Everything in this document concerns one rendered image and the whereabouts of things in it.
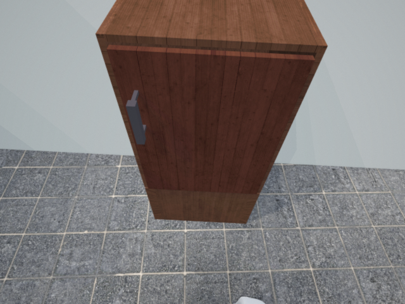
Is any handle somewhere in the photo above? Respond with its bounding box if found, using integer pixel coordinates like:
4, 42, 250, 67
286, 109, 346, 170
126, 90, 146, 144

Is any cupboard door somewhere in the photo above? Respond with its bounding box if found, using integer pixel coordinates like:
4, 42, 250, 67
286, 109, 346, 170
107, 45, 315, 194

